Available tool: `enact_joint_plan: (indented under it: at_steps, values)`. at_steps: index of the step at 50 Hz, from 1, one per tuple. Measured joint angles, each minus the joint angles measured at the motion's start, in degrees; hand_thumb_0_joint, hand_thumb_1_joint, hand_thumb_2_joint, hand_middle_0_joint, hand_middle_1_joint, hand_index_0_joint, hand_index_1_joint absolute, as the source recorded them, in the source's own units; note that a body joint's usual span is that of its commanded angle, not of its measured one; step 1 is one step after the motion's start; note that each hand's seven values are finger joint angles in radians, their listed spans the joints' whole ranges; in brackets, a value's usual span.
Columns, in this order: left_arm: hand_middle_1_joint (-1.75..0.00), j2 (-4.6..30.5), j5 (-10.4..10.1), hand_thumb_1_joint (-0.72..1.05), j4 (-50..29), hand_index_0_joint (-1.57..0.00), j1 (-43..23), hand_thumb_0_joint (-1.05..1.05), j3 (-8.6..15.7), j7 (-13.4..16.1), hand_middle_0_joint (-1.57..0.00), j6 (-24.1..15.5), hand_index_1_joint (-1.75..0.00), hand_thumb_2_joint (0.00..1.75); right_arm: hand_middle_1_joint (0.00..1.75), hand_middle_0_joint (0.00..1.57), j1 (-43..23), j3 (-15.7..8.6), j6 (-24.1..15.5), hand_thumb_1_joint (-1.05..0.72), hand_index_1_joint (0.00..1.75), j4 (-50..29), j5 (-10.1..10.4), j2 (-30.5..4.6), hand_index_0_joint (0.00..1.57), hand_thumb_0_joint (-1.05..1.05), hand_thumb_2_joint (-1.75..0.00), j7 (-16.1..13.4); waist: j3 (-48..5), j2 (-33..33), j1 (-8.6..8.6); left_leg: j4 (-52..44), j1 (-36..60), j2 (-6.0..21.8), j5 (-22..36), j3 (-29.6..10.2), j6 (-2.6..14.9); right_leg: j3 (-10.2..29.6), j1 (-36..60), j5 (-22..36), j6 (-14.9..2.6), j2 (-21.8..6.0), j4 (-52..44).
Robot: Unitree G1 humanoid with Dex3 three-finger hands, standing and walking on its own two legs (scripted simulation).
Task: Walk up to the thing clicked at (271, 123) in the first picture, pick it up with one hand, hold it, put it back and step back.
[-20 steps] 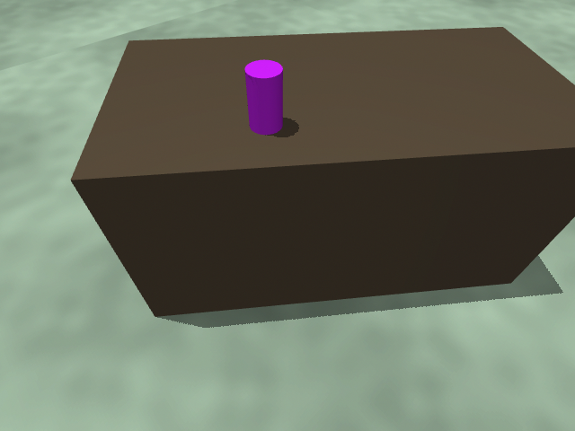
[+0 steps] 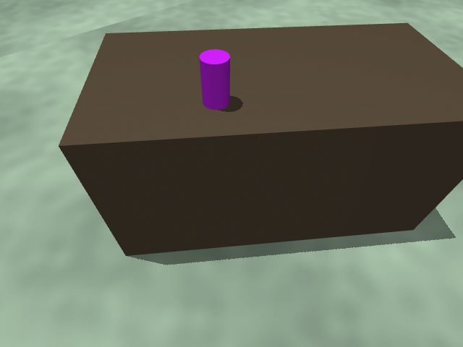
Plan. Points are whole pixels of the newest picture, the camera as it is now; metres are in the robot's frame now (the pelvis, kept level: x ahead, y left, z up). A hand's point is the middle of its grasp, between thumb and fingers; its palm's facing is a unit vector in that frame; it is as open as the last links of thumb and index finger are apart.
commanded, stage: stand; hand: right
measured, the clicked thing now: (215, 80) +0.84 +0.06 -0.01
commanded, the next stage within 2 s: walk up in 0.72 s
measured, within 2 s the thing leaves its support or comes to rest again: neither
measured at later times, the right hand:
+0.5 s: hand out of the picture +0.08 -0.25 -0.16, palm faces -0.03 +0.94 -0.34, open 7.4 cm
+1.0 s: hand out of the picture +0.12 -0.23 -0.15, palm faces -0.13 +0.92 -0.37, open 7.4 cm
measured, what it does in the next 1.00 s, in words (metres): lifts its left foot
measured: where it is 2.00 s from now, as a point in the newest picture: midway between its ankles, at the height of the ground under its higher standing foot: (176, 331)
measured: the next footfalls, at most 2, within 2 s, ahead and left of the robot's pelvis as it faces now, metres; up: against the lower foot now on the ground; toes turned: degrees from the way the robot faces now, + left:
left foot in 1.04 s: +0.16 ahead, +0.24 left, +0.00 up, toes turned +10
right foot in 1.44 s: +0.33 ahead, +0.04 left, +0.00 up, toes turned +4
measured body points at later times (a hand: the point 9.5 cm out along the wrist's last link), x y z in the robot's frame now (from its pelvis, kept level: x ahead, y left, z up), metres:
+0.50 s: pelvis +0.00 +0.00 +0.00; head +0.01 +0.00 +0.45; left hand +0.08 +0.30 -0.13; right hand +0.08 -0.30 -0.13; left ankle +0.00 +0.12 -0.75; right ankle +0.00 -0.13 -0.75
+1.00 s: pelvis +0.04 +0.05 -0.01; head +0.06 +0.05 +0.43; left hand +0.05 +0.40 -0.12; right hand +0.13 -0.28 -0.13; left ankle +0.10 +0.22 -0.73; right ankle +0.00 -0.12 -0.75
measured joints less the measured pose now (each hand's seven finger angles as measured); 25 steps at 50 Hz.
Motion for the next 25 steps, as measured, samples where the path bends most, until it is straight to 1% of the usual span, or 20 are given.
enact_joint_plan:
  at_steps: [25]
  values:
    - [-0.30,-0.07,-0.03,0.91,-0.02,-0.21,0.43,0.01,0.03,0.06,-0.20,0.07,-0.30,0.89,0.30,0.21,-0.07,0.02,0.04,-0.90,0.30,0.09,0.07,-0.19,0.21,0.01,-0.89,0.01,0.01,0.24,0.03,-0.76,0.74,0.11,0.11,0.02,-0.20,0.02,0.49,-0.13,-0.18,0.11,-0.28]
